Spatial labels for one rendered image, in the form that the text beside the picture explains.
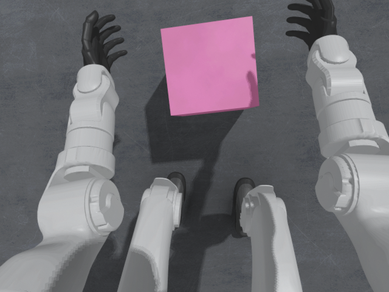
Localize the left robot forearm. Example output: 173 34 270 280
37 64 119 225

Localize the right robot upper arm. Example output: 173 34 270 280
315 153 389 292

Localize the left robot hand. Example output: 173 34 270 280
81 10 128 73

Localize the left robot upper arm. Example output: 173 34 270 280
0 176 124 292

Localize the robot left thigh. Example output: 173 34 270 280
117 185 182 292

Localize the right robot foot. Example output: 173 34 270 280
234 178 255 237

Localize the carton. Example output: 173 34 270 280
160 16 259 116

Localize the right robot forearm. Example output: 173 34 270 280
306 35 389 158

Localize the right robot hand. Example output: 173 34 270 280
286 0 337 51

